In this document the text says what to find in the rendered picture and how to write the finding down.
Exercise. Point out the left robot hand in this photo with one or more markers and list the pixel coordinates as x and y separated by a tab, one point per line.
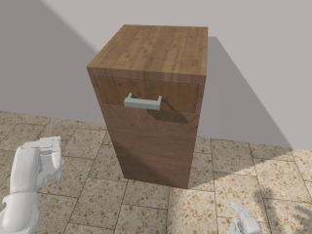
28	161

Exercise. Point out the handle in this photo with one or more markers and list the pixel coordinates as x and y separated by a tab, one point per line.
142	103

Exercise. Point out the cabinet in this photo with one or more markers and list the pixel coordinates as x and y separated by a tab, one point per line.
151	145

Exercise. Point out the drawer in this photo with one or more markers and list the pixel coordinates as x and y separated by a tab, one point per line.
178	97

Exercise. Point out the robot left forearm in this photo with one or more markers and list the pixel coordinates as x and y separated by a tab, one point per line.
21	215

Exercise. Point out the right robot hand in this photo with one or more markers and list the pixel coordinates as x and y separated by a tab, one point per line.
248	225

